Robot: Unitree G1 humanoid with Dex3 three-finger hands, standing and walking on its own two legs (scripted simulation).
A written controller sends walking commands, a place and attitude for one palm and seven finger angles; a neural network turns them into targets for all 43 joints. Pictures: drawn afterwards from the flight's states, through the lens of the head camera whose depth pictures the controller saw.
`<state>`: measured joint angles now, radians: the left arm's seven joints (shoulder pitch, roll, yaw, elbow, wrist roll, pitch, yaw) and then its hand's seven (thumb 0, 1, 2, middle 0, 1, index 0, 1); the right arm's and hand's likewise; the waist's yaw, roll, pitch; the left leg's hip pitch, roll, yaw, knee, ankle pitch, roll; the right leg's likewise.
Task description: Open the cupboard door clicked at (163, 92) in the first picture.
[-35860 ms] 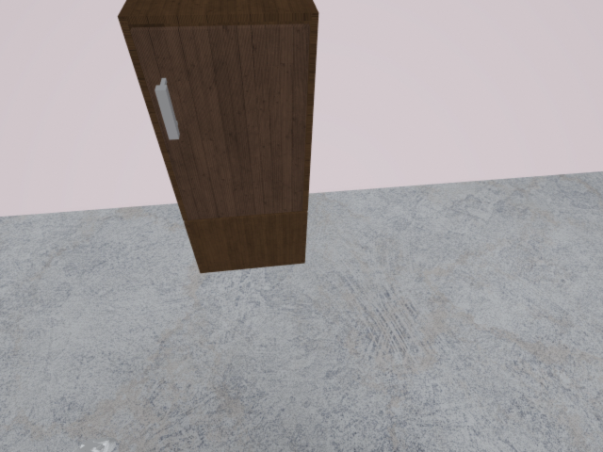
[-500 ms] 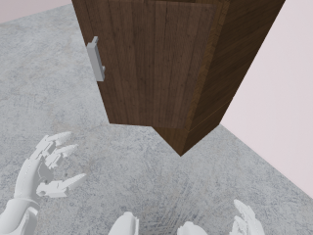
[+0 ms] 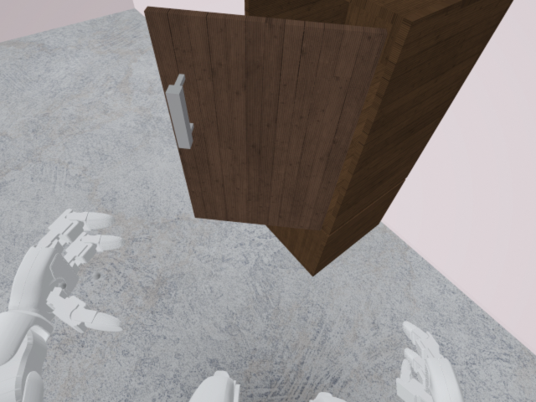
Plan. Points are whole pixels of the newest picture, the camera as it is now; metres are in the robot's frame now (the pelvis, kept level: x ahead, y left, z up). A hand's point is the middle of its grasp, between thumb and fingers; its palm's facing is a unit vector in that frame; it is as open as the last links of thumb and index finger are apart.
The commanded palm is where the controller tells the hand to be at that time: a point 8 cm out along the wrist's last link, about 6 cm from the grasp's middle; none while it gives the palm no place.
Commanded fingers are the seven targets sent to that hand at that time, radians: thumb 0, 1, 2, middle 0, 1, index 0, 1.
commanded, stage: raise the hand with hooked fingers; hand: left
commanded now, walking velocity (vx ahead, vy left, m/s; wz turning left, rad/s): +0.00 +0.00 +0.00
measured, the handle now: (183, 112) +0.60 +0.21 +0.06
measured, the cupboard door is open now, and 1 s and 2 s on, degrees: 46 46 46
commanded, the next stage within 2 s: move the hooked fingers beside the handle in 0.78 s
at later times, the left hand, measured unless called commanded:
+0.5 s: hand (95, 245) +0.30 +0.26 +0.08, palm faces -0.03 -1.00 -0.03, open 13.9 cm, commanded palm +0.27 +0.31 +0.08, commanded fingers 0.00 -0.50 0.30 -0.30 -1.20 -0.30 -1.20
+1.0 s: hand (97, 246) +0.30 +0.26 +0.08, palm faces +0.00 -1.00 -0.02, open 13.9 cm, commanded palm +0.29 +0.30 +0.08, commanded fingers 0.00 -0.50 0.30 -0.30 -1.20 -0.30 -1.20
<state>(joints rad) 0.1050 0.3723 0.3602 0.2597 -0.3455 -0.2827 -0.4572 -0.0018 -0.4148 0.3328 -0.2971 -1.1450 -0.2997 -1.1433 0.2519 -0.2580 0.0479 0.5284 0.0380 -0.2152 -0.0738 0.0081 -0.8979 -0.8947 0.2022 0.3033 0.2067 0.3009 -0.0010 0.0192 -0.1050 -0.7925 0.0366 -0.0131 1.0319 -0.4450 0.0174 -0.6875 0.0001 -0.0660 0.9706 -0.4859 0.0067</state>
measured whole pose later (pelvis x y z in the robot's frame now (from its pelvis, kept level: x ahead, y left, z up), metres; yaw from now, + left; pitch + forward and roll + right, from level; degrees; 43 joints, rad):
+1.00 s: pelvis +0.00 -0.02 +0.01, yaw +0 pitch +11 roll -2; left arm -0.11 0.43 0.44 0.52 -0.36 -0.30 -0.55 -0.01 -0.50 0.30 -0.30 -1.20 -0.31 -1.20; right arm 0.28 -0.28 0.05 0.56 0.05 -0.18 -0.09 0.01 -0.90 -0.89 0.20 0.30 0.21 0.30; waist 0.00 0.02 -0.09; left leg -0.76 0.05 -0.01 0.98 -0.42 -0.01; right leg -0.67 0.01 -0.06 0.95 -0.47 -0.02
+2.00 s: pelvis +0.00 +0.00 -0.02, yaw -3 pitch +21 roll -4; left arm -0.81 0.70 0.53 1.18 -0.16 -0.35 -0.53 -0.01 -0.50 0.30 -0.30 -1.20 -0.30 -1.19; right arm 0.37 -0.29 0.05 0.61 0.02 0.00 -0.06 0.00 -0.90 -0.89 0.20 0.30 0.21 0.30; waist -0.13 0.01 -0.10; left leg -1.02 0.07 0.00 1.10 -0.45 0.02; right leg -0.92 0.03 -0.04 1.04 -0.48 0.01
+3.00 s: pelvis +0.01 +0.01 -0.02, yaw -4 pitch +26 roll -7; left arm -1.01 0.85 0.55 1.26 -0.07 -0.29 -0.49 -0.01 -0.49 0.30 -0.30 -1.20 -0.30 -1.19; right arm 0.40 -0.28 0.08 0.59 0.00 0.09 -0.03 0.00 -0.90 -0.89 0.20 0.30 0.21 0.30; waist -0.22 0.02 -0.09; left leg -1.12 0.08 -0.02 1.14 -0.48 0.03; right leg -1.00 0.05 -0.06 1.01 -0.47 0.02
